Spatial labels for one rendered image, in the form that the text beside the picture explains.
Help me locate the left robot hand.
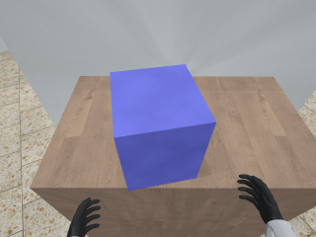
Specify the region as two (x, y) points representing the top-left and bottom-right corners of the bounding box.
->
(66, 197), (101, 237)

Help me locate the right robot hand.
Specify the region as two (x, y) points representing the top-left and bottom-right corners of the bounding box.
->
(237, 174), (283, 224)

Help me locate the pedestal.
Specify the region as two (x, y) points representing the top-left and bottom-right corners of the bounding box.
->
(30, 76), (316, 237)

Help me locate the carton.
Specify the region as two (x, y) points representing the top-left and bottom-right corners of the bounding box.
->
(110, 64), (216, 191)

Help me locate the robot right forearm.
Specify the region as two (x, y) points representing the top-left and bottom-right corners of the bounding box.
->
(265, 219), (299, 237)

